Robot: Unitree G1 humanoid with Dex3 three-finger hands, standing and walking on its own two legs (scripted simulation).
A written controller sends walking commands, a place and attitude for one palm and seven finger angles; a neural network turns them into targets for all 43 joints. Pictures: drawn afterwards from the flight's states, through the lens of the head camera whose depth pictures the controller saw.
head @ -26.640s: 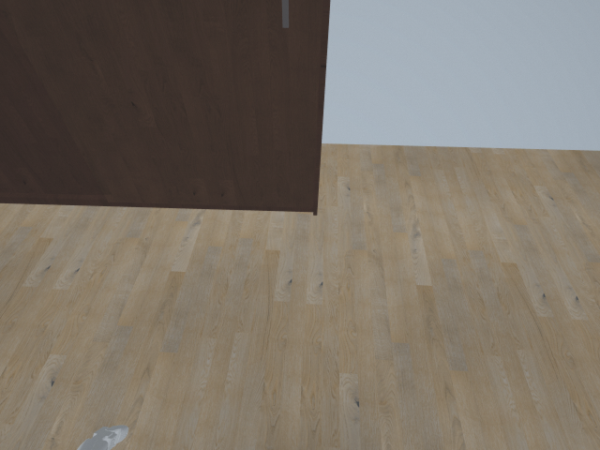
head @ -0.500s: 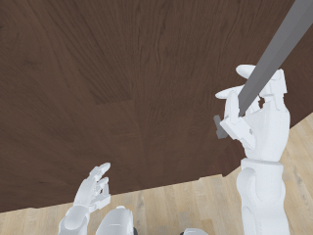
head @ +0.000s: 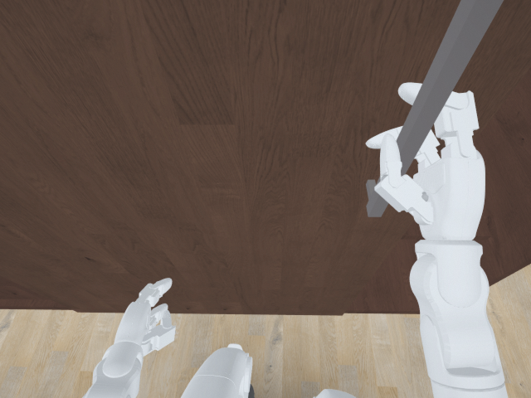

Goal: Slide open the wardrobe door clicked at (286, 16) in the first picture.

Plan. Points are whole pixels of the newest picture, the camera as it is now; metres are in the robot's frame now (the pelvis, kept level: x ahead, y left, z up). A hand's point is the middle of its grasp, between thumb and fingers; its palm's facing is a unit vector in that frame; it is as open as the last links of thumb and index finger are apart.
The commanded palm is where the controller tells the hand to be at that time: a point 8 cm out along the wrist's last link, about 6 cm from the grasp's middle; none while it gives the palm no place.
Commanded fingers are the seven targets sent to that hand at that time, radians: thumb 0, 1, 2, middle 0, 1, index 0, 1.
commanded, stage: step sideways, sliding the door along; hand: right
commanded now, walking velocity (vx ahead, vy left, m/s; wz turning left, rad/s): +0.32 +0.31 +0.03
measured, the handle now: (411, 115) +0.37 -0.12 +0.24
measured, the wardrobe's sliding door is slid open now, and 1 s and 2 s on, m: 0.30 0.43 0.43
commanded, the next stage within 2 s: stop walking and hold the door there in 1.20 s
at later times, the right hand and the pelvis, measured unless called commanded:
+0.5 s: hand (281, 168) +0.32 +0.01 +0.21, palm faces +0.18 +0.98 +0.03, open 6.4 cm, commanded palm +0.29 +0.00 +0.19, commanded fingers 0.00 -0.90 -0.90 0.45 1.40 0.45 1.40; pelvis -0.03 +0.13 +0.01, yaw +0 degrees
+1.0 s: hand (243, 162) +0.33 +0.05 +0.20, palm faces +0.43 +0.90 -0.03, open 6.5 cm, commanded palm +0.29 +0.07 +0.19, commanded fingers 0.00 -0.90 -0.90 0.45 1.40 0.45 1.40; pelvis -0.02 +0.28 -0.01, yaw -4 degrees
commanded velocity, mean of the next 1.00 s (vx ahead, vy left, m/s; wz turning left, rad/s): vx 0.15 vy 0.30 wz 0.02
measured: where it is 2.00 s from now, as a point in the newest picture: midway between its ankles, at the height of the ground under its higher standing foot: outside the picture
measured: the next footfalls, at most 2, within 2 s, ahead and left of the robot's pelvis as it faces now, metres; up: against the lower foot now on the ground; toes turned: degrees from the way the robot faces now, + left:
left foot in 0.34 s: -0.01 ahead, +0.26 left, +0.00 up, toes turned +6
right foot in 0.54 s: +0.05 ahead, +0.05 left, +0.00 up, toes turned -8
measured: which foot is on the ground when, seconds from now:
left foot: up 0.00-0.32, down 0.34-0.54, up 0.56-0.96, down 0.98-1.00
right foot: down 0.00-0.34, up 0.36-0.52, down 0.54-0.98, up 1.00-1.00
